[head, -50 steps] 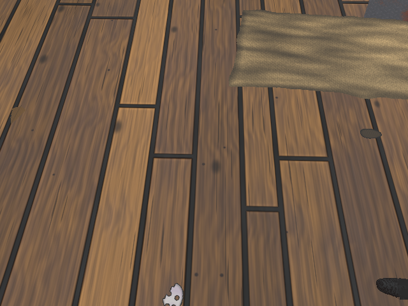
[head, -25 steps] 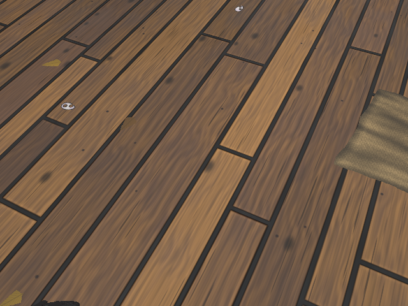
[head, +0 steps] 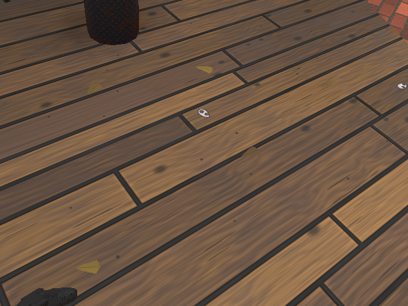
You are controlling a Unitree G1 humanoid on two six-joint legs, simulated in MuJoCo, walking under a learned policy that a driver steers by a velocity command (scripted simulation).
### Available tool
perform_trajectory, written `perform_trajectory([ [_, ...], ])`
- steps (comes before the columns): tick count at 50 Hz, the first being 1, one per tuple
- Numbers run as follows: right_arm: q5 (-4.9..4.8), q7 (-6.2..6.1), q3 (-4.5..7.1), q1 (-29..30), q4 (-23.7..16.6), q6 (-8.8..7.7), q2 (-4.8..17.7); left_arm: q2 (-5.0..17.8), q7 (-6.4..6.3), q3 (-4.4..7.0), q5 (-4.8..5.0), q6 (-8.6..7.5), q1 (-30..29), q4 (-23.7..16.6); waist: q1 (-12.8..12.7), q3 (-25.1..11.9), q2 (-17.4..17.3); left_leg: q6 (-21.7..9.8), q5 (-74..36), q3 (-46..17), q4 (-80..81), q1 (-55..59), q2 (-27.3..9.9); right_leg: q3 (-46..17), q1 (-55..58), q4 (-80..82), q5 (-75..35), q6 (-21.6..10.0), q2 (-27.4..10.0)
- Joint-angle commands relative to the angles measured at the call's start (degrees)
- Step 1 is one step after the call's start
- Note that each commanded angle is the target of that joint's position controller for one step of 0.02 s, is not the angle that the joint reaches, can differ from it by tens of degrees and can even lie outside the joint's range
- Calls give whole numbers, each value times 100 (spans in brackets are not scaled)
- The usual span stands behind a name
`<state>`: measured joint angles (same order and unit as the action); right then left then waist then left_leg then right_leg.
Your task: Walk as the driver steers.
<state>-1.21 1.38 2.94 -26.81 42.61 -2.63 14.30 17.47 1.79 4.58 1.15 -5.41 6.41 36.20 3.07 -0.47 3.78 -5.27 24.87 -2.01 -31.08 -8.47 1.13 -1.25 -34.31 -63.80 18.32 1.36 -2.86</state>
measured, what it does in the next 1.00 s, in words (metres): walks ahead, turning left: right foot, then left foot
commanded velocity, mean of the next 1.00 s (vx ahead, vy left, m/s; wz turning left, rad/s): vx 0.88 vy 0.00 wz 0.72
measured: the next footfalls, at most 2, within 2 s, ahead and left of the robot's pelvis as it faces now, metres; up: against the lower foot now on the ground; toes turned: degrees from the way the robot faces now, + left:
right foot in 0.26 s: +0.41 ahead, -0.11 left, +0.00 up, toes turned +20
left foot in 0.70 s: +0.63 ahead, +0.35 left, +0.00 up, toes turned +40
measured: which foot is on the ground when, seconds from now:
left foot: down 0.00-0.26, up 0.28-0.68, down 0.70-1.00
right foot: up 0.00-0.24, down 0.26-0.72, up 0.74-1.00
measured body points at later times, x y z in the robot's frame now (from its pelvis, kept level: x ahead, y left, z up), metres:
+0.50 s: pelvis +0.36 +0.04 +0.00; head +0.37 +0.08 +0.45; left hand +0.23 +0.32 -0.13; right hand +0.68 -0.10 -0.05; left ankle +0.37 +0.16 -0.64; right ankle +0.37 -0.12 -0.73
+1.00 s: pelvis +0.69 +0.33 +0.01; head +0.71 +0.36 +0.46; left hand +0.71 +0.66 -0.07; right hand +0.87 +0.12 -0.11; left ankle +0.60 +0.32 -0.73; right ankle +0.95 +0.33 -0.67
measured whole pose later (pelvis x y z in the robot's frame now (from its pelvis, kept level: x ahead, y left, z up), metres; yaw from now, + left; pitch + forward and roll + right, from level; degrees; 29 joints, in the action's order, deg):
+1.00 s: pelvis +0.69 +0.33 +0.01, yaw +43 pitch +0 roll +1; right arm -0.1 -0.3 2.1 -24.0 46.3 -4.7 13.8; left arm 17.6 2.0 1.3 -0.3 -6.4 1.3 39.2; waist 4.6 5.2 2.9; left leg -6.0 15.5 -0.8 -17.7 -1.5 6.5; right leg -0.9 -40.0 -44.4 -1.5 1.0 -6.6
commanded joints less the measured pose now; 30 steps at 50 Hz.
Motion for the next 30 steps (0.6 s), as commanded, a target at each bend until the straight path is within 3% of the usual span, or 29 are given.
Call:
perform_trajectory([
  [1,63,-239,166,291,-553,-133,954,698,81,152,-80,-254,-1223,-734,-5,806,-918,-1114,173,-2423,2253,609,-1320,-223,-1702,1063,-1169,218,27],
  [3,31,-352,171,209,-444,-83,979,350,138,38,-74,-245,-1548,-803,55,833,-929,-912,-626,-1843,2208,93,-954,15,-920,2004,-1866,300,348],
  [5,-42,-411,190,0,-292,-54,988,162,209,-23,-15,-268,-1915,-911,191,868,-1051,-798,-898,-1649,2258,-319,-848,188,-194,2669,-2188,273,569],
  [8,-137,-430,219,-38,-148,-81,985,319,218,59,123,-288,-1937,-981,107,849,-1329,-617,-1168,-1848,2167,-225,-990,-80,579,3342,-2214,192,501],
  [10,-126,-434,274,28,-99,-42,1040,520,161,149,165,-287,-1639,-941,-73,677,-1445,-483,-2273,-1967,1764,185,-1134,-122,968,3451,-1854,136,449],
  [11,-56,-414,307,100,-121,-6,1107,694,88,243,184,-264,-1122,-852,-333,293,-1559,-387,-3567,-1949,1170,317,-1088,-24,1591,3374,-1462,40,540],
  [12,70,-365,308,261,-198,37,1143,896,-23,365,221,-209,-107,-651,-881,-428,-1553,-204,-4510,-1742,-43,139,-792,104,2820,3254,-1186,-89,530],
  [13,203,-306,242,580,-419,26,1016,1015,-128,392,172,-127,1372,-429,-1611,-1516,-1451,-49,-4105,-1761,-1792,-1113,-523,-402,5090,2588,-609,-290,-102],
  [14,84,-267,-19,-281,-626,-75,-114,1453,-109,418,-106,-98,2061,-224,-1057,-2890,1164,184,55,-1422,-4188,-2960,290,-3330,7174,3470,2166,-1055,-1710],
  [15,-369,-259,-55,-348,-668,-132,261,1125,8,322,-185,-155,1777,-281,-906,-2833,2528,195,446,-1276,-5155,-3706,71,-5359,6900,4889,3686,-1253,-2137],
  [16,-414,-253,66,384,-663,-123,768,648,-60,237,-98,-99,1255,-338,-1041,-1497,1852,202,-54,-876,-5390,-4166,-295,-4398,5956,4981,3418,-1082,-1960],
  [17,-270,-228,79,869,-699,-123,890,538,-132,211,-91,-30,1183,-203,-1058,-897,838,165,-303,-658,-5254,-4042,-534,-3402,5157,4859,2323,-1022,-1789],
  [18,-108,-186,83,1207,-766,-122,833,504,-167,201,-173,14,1093,-54,-906,-452,179,137,-419,-576,-4967,-3729,-751,-2650,4288,4847,1248,-1007,-1622],
  [19,-87,-142,98,1272,-823,-61,730,391,-200,151,-263,-4,945,55,-681,-158,122,116,-492,-609,-4757,-3399,-953,-2132,3614,4956,643,-1005,-1500],
  [20,-158,-111,83,1257,-855,34,597,269,-216,109,-252,-29,779,151,-516,63,203,111,-418,-608,-4608,-3252,-1091,-1750,3229,5107,373,-997,-1482],
  [22,-201,-107,1,1416,-1002,205,315,198,-200,82,-89,-72,548,317,-333,539,200,148,-237,-521,-4373,-3490,-1289,-1053,2747,5456,-39,-964,-1574],
  [24,-126,-70,-27,1488,-1112,244,319,444,-202,139,-67,-110,408,380,-162,759,19,234,-852,-511,-4162,-3739,-1395,-421,2612,5695,-594,-973,-1641],
  [26,-111,7,-26,1567,-1127,225,422,639,-218,178,-123,-117,234,375,-44,872,-123,271,-1681,-329,-3655,-3623,-1340,443,2509,5855,-1007,-858,-1354],
  [28,-56,75,-57,2051,-1192,175,440,797,-202,198,-120,-124,532,469,-232,1036,-516,168,-2319,42,-2746,-3201,-1126,1075,2474,6029,-1277,-768,-1069],
  [30,-26,143,-79,2476,-1261,99,417,1052,-150,234,-66,-110,1013,615,-392,1177,-725,-14,-2610,394,-1887,-2624,-792,1326,2681,6222,-2062,-801,-1119],
])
